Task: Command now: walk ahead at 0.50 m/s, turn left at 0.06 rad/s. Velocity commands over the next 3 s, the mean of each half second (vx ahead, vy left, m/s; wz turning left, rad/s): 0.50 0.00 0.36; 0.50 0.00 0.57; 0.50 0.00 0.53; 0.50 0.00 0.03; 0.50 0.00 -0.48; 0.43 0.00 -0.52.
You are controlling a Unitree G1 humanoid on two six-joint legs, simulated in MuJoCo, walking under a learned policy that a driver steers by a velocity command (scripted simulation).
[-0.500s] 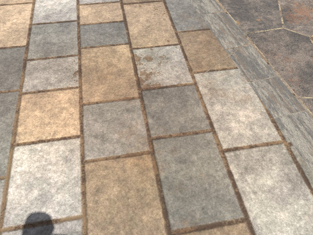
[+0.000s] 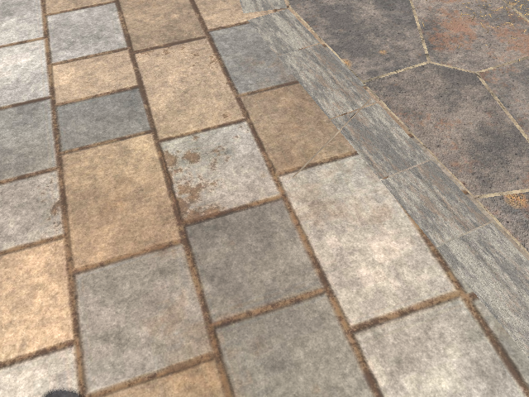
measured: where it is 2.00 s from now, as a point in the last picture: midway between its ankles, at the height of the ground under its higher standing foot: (116, 226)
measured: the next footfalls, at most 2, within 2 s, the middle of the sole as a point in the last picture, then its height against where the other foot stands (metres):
left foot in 0.26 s outside the picture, level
right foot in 0.74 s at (278, 329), level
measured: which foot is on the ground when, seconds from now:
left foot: up 0.00-0.24, down 0.26-0.74, up 0.76-1.00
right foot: down 0.00-0.26, up 0.28-0.72, down 0.74-1.00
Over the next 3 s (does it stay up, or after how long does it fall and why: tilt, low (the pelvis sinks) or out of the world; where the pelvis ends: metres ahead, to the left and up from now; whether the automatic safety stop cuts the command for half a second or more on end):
stays up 1.40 0.79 0.00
